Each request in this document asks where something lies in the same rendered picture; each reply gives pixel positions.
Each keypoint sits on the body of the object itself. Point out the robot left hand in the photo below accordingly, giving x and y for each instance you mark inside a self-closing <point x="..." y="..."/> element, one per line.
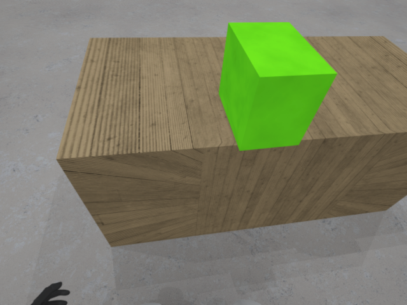
<point x="51" y="292"/>

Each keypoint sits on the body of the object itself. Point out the pedestal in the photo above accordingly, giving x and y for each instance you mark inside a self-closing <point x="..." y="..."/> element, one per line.
<point x="150" y="151"/>

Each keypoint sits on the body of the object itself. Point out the carton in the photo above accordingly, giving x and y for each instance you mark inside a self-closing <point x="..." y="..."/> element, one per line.
<point x="272" y="84"/>

